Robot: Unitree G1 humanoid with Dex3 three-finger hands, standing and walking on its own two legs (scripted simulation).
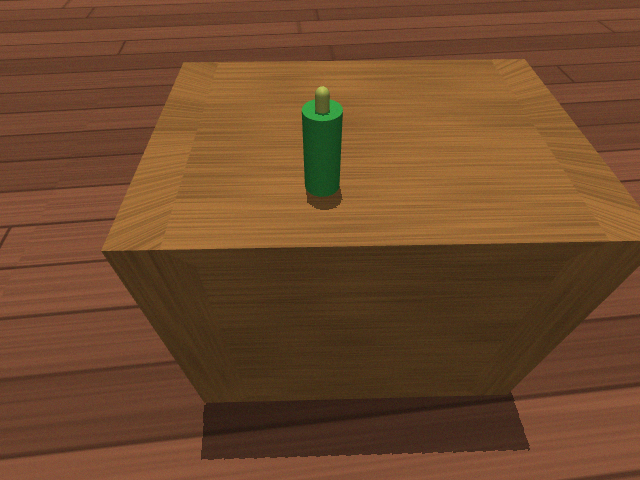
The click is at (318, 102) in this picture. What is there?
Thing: necked bottle
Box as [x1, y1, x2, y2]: [302, 86, 342, 196]
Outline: 321,86 316,89 315,98 305,103 302,107 302,128 305,187 310,193 314,195 325,196 335,192 338,188 339,183 342,108 337,102 329,99 328,90 325,87
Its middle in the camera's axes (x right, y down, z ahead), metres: +0.00 -0.16 +0.67
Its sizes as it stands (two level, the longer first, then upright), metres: 0.066 0.066 0.199
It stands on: a support 0.75 m high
